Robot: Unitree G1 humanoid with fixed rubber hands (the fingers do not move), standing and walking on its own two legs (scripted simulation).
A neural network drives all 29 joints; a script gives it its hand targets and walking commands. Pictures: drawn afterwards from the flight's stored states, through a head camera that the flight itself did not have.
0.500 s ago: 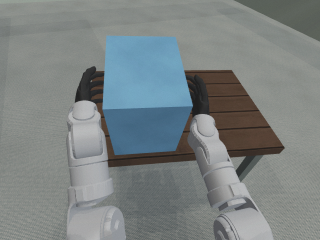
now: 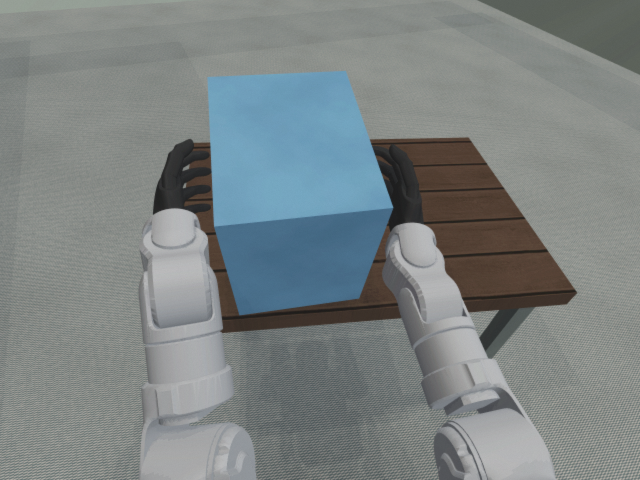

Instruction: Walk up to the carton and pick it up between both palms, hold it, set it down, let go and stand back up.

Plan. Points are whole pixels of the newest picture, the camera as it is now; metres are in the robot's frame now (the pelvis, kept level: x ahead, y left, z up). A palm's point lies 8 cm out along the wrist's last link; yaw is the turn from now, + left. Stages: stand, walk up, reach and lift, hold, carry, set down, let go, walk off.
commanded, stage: hold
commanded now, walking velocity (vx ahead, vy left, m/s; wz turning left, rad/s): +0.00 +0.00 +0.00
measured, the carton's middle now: (290, 198) +0.43 +0.01 +0.13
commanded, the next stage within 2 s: none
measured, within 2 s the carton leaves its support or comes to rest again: neither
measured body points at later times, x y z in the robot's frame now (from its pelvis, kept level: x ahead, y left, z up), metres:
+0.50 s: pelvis +0.00 -0.01 +0.00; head +0.00 +0.01 +0.45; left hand +0.37 +0.13 +0.18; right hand +0.37 -0.13 +0.17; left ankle +0.02 +0.11 -0.74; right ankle +0.07 -0.09 -0.74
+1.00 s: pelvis +0.00 +0.00 +0.00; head +0.00 +0.02 +0.45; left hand +0.37 +0.14 +0.18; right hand +0.37 -0.13 +0.17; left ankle +0.02 +0.11 -0.74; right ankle +0.07 -0.09 -0.74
